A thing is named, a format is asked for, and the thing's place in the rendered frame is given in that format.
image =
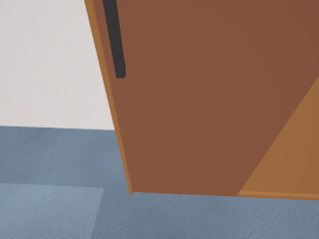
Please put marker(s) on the wardrobe door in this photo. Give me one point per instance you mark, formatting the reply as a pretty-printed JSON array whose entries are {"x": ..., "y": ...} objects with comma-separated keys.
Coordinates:
[
  {"x": 209, "y": 86},
  {"x": 291, "y": 164}
]

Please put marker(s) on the handle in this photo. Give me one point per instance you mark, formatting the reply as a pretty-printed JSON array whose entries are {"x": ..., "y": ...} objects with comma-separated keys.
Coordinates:
[{"x": 115, "y": 37}]

